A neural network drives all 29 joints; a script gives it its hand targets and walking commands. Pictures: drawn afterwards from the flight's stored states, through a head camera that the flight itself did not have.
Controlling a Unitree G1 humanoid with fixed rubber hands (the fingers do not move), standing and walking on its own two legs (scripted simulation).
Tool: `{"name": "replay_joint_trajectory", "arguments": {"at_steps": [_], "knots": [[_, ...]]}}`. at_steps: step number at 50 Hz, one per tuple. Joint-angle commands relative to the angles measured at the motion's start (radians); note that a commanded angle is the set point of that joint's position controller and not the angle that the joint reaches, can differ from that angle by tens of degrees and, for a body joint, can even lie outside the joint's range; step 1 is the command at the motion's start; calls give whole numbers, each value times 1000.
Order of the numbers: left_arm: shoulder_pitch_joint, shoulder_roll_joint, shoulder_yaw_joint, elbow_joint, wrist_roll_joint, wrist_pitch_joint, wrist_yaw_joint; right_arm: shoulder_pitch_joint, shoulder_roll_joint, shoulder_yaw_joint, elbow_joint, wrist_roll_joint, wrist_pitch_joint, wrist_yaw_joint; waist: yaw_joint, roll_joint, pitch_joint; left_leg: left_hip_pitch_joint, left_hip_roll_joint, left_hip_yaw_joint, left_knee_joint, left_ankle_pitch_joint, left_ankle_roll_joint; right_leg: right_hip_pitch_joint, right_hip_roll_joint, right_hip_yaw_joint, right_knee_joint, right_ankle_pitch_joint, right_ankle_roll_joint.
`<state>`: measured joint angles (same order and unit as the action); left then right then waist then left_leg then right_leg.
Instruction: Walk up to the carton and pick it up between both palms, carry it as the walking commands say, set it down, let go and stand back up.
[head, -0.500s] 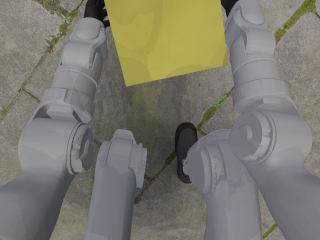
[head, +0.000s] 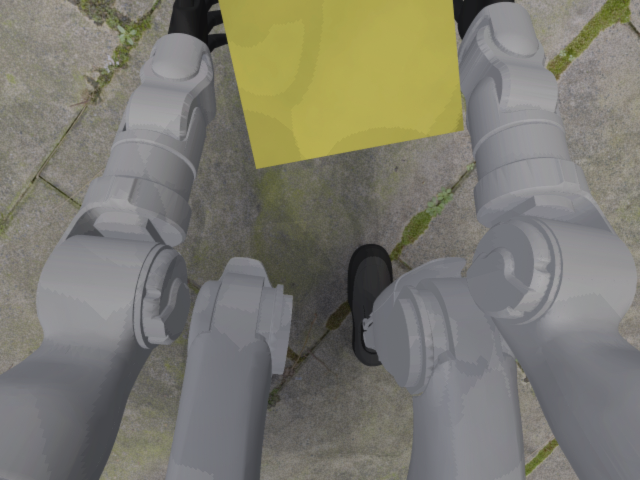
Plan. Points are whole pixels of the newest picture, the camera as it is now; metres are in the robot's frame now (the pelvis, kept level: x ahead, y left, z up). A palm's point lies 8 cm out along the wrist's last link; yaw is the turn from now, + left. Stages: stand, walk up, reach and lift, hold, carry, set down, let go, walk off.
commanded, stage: set down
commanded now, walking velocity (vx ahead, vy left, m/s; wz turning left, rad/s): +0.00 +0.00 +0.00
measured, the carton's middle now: (343, 42) +0.54 -0.05 -0.22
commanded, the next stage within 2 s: let go in 1.68 s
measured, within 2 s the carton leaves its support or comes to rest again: rests again in 0.68 s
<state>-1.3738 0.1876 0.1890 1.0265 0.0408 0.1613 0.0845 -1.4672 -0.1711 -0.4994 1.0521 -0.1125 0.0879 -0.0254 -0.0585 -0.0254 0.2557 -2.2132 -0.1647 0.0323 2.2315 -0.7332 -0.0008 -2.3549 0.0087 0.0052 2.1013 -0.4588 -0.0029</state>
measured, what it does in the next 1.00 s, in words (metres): rises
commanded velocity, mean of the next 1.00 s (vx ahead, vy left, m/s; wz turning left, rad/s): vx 0.00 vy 0.00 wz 0.00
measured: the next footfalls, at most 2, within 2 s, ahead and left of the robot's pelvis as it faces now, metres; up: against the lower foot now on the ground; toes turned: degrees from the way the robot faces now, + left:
none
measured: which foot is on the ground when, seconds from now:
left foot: down 0.00-1.00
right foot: down 0.00-1.00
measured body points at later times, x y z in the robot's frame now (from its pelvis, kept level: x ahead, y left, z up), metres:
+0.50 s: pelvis -0.01 +0.00 +0.01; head +0.37 -0.01 +0.26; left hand +0.56 +0.13 -0.17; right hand +0.53 -0.21 -0.18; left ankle +0.07 +0.10 -0.34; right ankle +0.13 -0.12 -0.34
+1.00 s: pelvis -0.02 +0.00 +0.10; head +0.35 -0.03 +0.36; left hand +0.56 +0.13 -0.03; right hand +0.54 -0.21 -0.04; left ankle +0.07 +0.10 -0.34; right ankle +0.13 -0.12 -0.34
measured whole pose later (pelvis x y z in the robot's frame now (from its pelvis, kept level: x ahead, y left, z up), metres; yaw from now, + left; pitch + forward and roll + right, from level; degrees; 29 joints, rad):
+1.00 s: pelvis -0.02 +0.00 +0.10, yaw -1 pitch +34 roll +3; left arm -1.40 0.30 0.18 0.83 -0.10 0.24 0.13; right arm -1.38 -0.30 -0.22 0.82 0.10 0.23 -0.15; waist -0.02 0.01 0.40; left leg -1.84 -0.13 0.03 1.89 -0.64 0.01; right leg -1.98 0.04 0.04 1.78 -0.40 0.00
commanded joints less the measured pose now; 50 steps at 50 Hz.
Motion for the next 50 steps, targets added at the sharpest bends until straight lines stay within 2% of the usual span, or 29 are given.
{"name": "replay_joint_trajectory", "arguments": {"at_steps": [1,3,4,5,7,8,9,10,12,14,15,16,19,20,24,25,27,30,31,32,33,34,37,41,44,46,47,48,50], "knots": [[-414,-77,-60,-191,-13,-101,-30,-65,154,135,153,20,8,25,32,138,-974,279,60,-18,-290,348,-49,796,65,5,-28,309,13],[-375,101,-34,-181,-19,-109,15,-58,-4,151,128,68,-19,-29,52,133,-981,292,70,-24,-299,338,-45,819,58,14,-46,311,16],[-350,108,-48,-146,-37,-101,27,-80,-66,159,103,96,-38,-48,35,132,-1006,321,76,-32,-291,357,-46,821,54,8,-41,326,17],[-320,141,-35,-126,-36,-101,40,-110,-97,182,75,129,-51,-63,66,134,-1025,341,75,-29,-288,364,-50,824,53,13,-49,324,21],[-305,146,-44,-91,-64,-100,53,-176,-156,212,7,178,-80,-87,54,113,-1067,339,81,-40,-285,386,-44,830,43,6,-37,347,23],[-278,128,-57,-56,-81,-99,52,-192,-151,244,-16,207,-89,-87,70,102,-1060,336,82,-40,-284,399,-42,814,37,4,-38,347,23],[-299,132,-73,-81,-107,-102,53,-206,-177,254,-57,225,-101,-93,38,77,-1073,319,86,-50,-280,409,-40,828,31,4,-34,375,23],[-312,142,-82,-69,-121,-103,51,-216,-188,260,-49,249,-101,-94,29,98,-1081,316,93,-51,-289,409,-41,855,26,12,-33,387,17],[-341,156,-106,-75,-157,-105,45,-229,-197,294,-42,279,-103,-96,25,70,-1102,286,97,-51,-278,413,-39,887,22,22,-28,413,18],[-339,143,-121,-59,-177,-107,40,-185,-226,274,23,270,-101,-88,-9,96,-1052,265,102,-56,-285,410,-39,837,19,17,-24,401,10],[-336,128,-129,-73,-192,-107,34,-186,-222,279,7,264,-104,-86,-11,78,-1072,260,96,-62,-283,424,-40,851,17,15,-23,410,10],[-356,167,-117,-76,-178,-110,35,-201,-236,266,-1,267,-100,-83,1,108,-1071,278,99,-55,-281,422,-40,823,17,17,-25,400,9],[-354,161,-125,-103,-188,-101,36,-193,-277,251,-36,261,-101,-82,-27,112,-1161,361,107,-69,-289,442,-38,828,9,-1,-32,394,12],[-328,179,-101,-125,-170,-100,40,-166,-251,257,-36,264,-98,-82,-1,102,-1178,366,100,-65,-291,454,-36,846,15,-4,-36,398,15],[-307,206,-77,-186,-158,-79,54,-163,-296,239,-118,254,-75,-91,-10,91,-1291,400,90,-42,-310,436,-39,941,18,-16,-64,399,16],[-299,194,-81,-178,-158,-70,53,-160,-260,253,-128,266,-63,-87,12,109,-1297,439,90,-42,-330,430,-29,916,19,-26,-77,381,18],[-318,185,-84,-259,-173,-56,59,-168,-292,254,-185,259,-50,-92,-20,90,-1436,521,87,-38,-339,441,-30,986,23,-39,-96,381,18],[-323,209,-73,-323,-183,-20,73,-207,-274,300,-288,282,-3,-95,17,61,-1605,610,79,-21,-363,411,-19,1096,30,-47,-133,348,19],[-331,216,-69,-338,-189,-4,80,-230,-289,306,-318,276,14,-100,9,18,-1671,627,71,-18,-371,401,-17,1165,34,-49,-149,342,18],[-366,246,-61,-401,-182,9,88,-256,-294,310,-372,295,33,-105,22,45,-1737,682,77,-16,-389,413,-18,1211,33,-46,-155,364,14],[-376,257,-55,-444,-189,23,97,-267,-318,309,-409,305,51,-108,24,11,-1797,719,73,-20,-400,411,-12,1264,38,-47,-165,356,12],[-391,270,-43,-525,-173,30,106,-271,-311,314,-481,322,66,-110,45,29,-1881,772,62,-11,-395,494,-12,1336,45,-35,-162,457,9],[-319,246,-36,-457,-185,65,102,-257,-285,328,-498,282,113,-121,42,-70,-1784,643,47,-9,-447,415,7,1403,50,-19,-216,423,13],[-322,252,-4,-372,-142,79,86,-240,-255,311,-407,269,142,-120,88,-14,-1548,563,54,2,-523,293,11,1292,51,-4,-293,274,11],[-312,245,4,-312,-132,67,69,-204,-241,288,-325,236,133,-120,59,-3,-1516,559,59,8,-552,279,3,1300,56,-1,-330,271,5],[-282,205,-7,-318,-153,56,53,-183,-259,259,-360,196,116,-125,19,-18,-1551,563,57,7,-572,319,-4,1363,60,-5,-355,340,3],[-286,224,2,-356,-147,50,48,-215,-228,279,-413,210,118,-128,53,-34,-1616,589,51,8,-590,348,-2,1417,61,2,-369,367,8],[-269,216,-9,-302,-142,54,41,-160,-219,279,-342,206,120,-125,36,-1,-1567,566,57,18,-608,312,-6,1399,59,-5,-387,336,7],[-273,221,-2,-338,-131,52,38,-156,-226,261,-349,198,121,-120,42,19,-1580,619,59,13,-651,328,-13,1397,62,-9,-421,337,5]]}}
